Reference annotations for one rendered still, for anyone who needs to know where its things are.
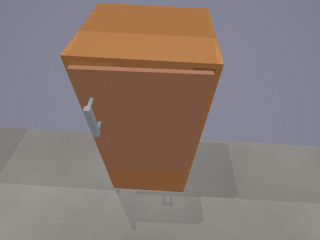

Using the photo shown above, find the cupboard door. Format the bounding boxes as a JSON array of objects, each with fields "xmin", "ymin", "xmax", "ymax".
[{"xmin": 67, "ymin": 65, "xmax": 215, "ymax": 172}]

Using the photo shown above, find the handle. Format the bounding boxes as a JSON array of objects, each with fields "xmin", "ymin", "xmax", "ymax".
[{"xmin": 83, "ymin": 97, "xmax": 102, "ymax": 137}]

